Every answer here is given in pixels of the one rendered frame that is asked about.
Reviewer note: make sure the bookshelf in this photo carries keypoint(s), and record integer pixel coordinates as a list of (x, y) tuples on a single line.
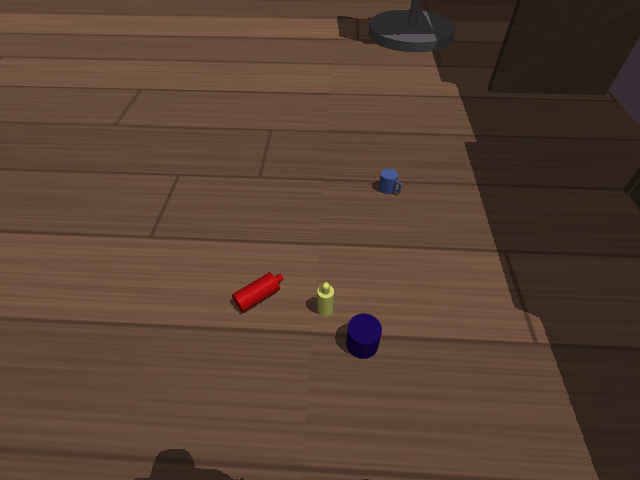
[(633, 188)]

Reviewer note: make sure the office chair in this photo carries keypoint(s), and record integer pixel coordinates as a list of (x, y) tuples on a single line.
[(411, 30)]

